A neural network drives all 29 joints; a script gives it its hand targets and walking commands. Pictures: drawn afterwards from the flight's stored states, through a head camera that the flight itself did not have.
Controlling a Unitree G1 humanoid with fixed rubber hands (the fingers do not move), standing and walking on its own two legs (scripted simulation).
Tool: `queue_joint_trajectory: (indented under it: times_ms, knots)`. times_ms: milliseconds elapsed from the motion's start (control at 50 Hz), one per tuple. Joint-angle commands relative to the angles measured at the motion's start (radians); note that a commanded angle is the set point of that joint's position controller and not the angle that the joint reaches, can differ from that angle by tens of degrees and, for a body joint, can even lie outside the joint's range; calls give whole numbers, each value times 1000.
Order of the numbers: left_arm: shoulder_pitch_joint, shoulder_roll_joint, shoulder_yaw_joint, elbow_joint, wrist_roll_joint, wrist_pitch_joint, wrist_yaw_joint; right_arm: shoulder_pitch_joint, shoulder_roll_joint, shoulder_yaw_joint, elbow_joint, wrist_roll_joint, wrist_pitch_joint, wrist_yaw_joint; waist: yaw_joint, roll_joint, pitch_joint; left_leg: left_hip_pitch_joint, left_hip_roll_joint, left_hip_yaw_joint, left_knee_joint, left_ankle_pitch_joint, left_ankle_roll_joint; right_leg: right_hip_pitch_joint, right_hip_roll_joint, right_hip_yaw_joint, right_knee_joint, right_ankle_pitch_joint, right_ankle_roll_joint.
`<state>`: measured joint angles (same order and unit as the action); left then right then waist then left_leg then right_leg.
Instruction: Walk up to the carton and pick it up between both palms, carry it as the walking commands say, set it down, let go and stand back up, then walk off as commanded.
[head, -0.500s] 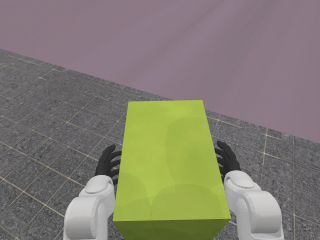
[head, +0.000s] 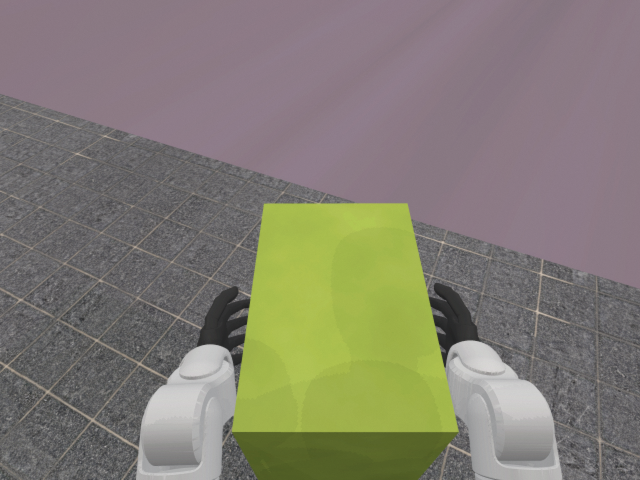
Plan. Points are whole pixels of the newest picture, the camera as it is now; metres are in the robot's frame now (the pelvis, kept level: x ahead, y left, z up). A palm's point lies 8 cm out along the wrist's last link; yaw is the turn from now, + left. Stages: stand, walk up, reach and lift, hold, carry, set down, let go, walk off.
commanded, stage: carry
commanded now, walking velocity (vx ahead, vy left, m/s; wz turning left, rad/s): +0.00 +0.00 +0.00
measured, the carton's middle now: (335, 357) +0.29 +0.00 +0.00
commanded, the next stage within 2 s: none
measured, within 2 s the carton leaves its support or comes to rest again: neither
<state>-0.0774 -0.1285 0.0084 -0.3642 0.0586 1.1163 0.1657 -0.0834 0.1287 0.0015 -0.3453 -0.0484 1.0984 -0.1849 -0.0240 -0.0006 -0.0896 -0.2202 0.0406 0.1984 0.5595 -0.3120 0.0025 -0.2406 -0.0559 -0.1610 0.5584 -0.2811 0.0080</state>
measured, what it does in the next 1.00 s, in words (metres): shifts its weight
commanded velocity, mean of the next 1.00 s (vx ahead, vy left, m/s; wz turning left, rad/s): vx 0.00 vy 0.05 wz -0.14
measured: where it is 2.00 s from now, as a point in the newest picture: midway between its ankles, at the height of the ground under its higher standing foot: outside the picture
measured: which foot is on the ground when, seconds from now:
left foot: down 0.00-1.00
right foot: down 0.00-1.00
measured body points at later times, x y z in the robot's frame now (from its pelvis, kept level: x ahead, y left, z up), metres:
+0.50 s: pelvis -0.02 +0.01 -0.01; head +0.00 +0.02 +0.44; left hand +0.28 +0.15 +0.04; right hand +0.27 -0.13 +0.05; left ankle -0.09 +0.07 -0.74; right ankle -0.08 -0.11 -0.73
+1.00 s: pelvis -0.08 +0.02 -0.02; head -0.08 +0.03 +0.43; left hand +0.21 +0.15 +0.07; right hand +0.20 -0.12 +0.07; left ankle -0.09 +0.07 -0.74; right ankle -0.08 -0.11 -0.74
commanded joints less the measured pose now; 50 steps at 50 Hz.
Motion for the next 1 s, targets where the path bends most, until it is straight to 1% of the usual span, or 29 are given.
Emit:
queue_joint_trajectory:
  times_ms: [0, 100, 140, 200, 240, 280, 320, 340, 360, 400, 420, 440, 460, 480, 520, 560, 580, 600, 620, 680, 740, 760, 780, 800, 820, 840, 860, 920, 980]
  knots:
    - [-358, -859, -478, -83, -215, -55, -137, -348, 865, 496, -107, 239, -48, 157, -3, 22, -278, 123, 92, -56, 2, 807, -18, 128, -51, 41, -6, 613, -17]
    - [-383, -854, -448, -12, -191, -109, -149, -378, 855, 467, -37, 218, -100, 172, 2, -13, -278, 60, 67, -40, -33, 678, -33, 181, -67, 59, 21, 732, -30]
    - [-393, -881, -471, -38, -205, -124, -151, -387, 882, 487, -59, 232, -114, 177, 1, 12, -285, 112, 81, -47, -34, 758, -31, 135, -58, 50, 30, 670, -26]
    - [-388, -874, -475, -32, -203, -126, -151, -372, 876, 485, -50, 229, -116, 179, -3, 73, -296, 232, 126, -75, 12, 961, -10, 25, -30, 23, -10, 460, -15]
    - [-392, -858, -465, -12, -194, -133, -156, -370, 861, 472, -31, 217, -125, 180, -4, 88, -298, 241, 142, -84, 50, 1002, 0, 21, -28, 18, -61, 409, -14]
    - [-400, -863, -467, -17, -198, -140, -161, -378, 866, 476, -39, 215, -133, 181, -3, 46, -298, 128, 121, -69, 63, 851, -9, 124, -53, 41, -59, 565, -22]
    - [-392, -795, -385, 134, -140, -171, -171, -377, 795, 395, 107, 150, -162, 188, 3, -46, -292, -34, 68, -38, 14, 536, -25, 260, -93, 81, -10, 821, -41]
    - [-399, -773, -352, 198, -114, -203, -180, -389, 776, 365, 173, 124, -192, 197, 4, -72, -284, -56, 51, -34, -32, 432, -30, 278, -104, 87, 0, 866, -47]
    - [-413, -793, -363, 194, -116, -233, -189, -414, 801, 379, 170, 129, -221, 208, 7, -69, -277, -30, 52, -38, -66, 432, -32, 259, -105, 81, 10, 843, -47]
    - [-440, -932, -501, -16, -211, -234, -190, -453, 943, 511, -36, 225, -222, 214, 11, -2, -289, 108, 90, -58, -62, 682, -31, 152, -78, 54, 30, 669, -33]
    - [-431, -948, -523, -49, -228, -212, -182, -437, 958, 528, -66, 241, -201, 210, 10, 45, -312, 192, 129, -79, -25, 858, -18, 83, -62, 38, 34, 537, -23]
    - [-414, -921, -512, -37, -220, -193, -175, -410, 929, 513, -50, 234, -182, 204, 6, 87, -338, 263, 168, -104, 16, 1007, 3, 22, -49, 27, 33, 406, -13]
    - [-401, -877, -485, -2, -203, -184, -171, -391, 884, 484, -14, 215, -173, 200, 5, 110, -345, 291, 187, -118, 33, 1073, 20, -14, -38, 23, 11, 303, -9]
    - [-396, -842, -461, 32, -188, -183, -170, -380, 849, 458, 22, 197, -171, 197, 6, 117, -338, 287, 192, -121, 40, 1075, 30, -19, -37, 22, -23, 264, -9]
    - [-409, -814, -433, 75, -171, -196, -177, -381, 822, 427, 71, 174, -185, 199, 4, 91, -326, 198, 172, -99, 50, 928, 19, 59, -60, 38, -42, 394, -16]
    - [-415, -800, -398, 156, -147, -221, -190, -380, 807, 393, 151, 141, -211, 206, 3, 27, -319, 86, 132, -80, 42, 675, 0, 147, -94, 66, -19, 593, -31]
    - [-417, -793, -378, 210, -130, -242, -199, -389, 800, 373, 202, 122, -231, 214, 4, 4, -314, 61, 120, -80, 24, 582, -4, 164, -105, 72, -12, 631, -36]
    - [-429, -808, -382, 216, -131, -264, -206, -412, 817, 380, 205, 123, -251, 222, 7, -3, -306, 60, 117, -84, 5, 542, -5, 159, -110, 72, -10, 608, -36]
    - [-450, -850, -416, 165, -157, -275, -210, -440, 860, 414, 152, 150, -262, 226, 9, 2, -298, 75, 124, -91, -9, 556, -4, 139, -107, 67, -8, 554, -33]
    - [-477, -920, -503, -52, -247, -231, -182, -468, 927, 496, -62, 241, -220, 201, 11, 31, -300, 118, 156, -116, -18, 668, 20, 81, -93, 56, -13, 413, -19]
    - [-421, -741, -348, 203, -133, -234, -175, -401, 750, 343, 203, 128, -220, 192, 10, 24, -308, 104, 157, -115, -29, 605, 28, 90, -103, 66, -19, 389, -22]
    - [-434, -750, -349, 207, -134, -253, -181, -412, 762, 345, 210, 128, -239, 198, 11, 22, -290, 85, 150, -115, -48, 529, 22, 91, -105, 72, -30, 365, -25]
    - [-423, -674, -255, 405, -55, -286, -197, -398, 693, 251, 410, 50, -271, 212, 13, 20, -273, 69, 132, -107, -69, 422, 22, 88, -106, 86, -47, 332, -34]
    - [-481, -773, -348, 231, -126, -313, -203, -460, 803, 349, 244, 122, -298, 218, 15, 15, -240, 42, 126, -110, -87, 316, 12, 73, -117, 105, -62, 300, -33]
    - [-541, -877, -451, 13, -221, -298, -190, -528, 901, 450, 11, 215, -287, 203, 18, 4, -224, 27, 125, -107, -98, 251, 4, 53, -125, 121, -71, 278, -34]
    - [-531, -950, -529, -116, -277, -249, -174, -507, 977, 524, -114, 261, -241, 186, 19, -5, -226, 27, 129, -102, -94, 225, 4, 36, -133, 130, -71, 278, -33]
    - [-483, -927, -524, -92, -263, -198, -160, -443, 958, 519, -75, 237, -191, 170, 21, -7, -246, 35, 135, -96, -74, 256, 8, 33, -141, 137, -59, 321, -32]
    - [-396, -867, -528, -123, -269, -96, -138, -343, 898, 538, -107, 241, -89, 140, 25, -28, -293, 31, 151, -72, 13, 340, 8, 33, -175, 179, 2, 459, -37]
    - [-354, -836, -523, -142, -273, -27, -128, -303, 871, 540, -135, 246, -24, 124, 27, -52, -254, -35, 126, -53, 65, 243, 0, -1, -204, 265, -6, 466, -72]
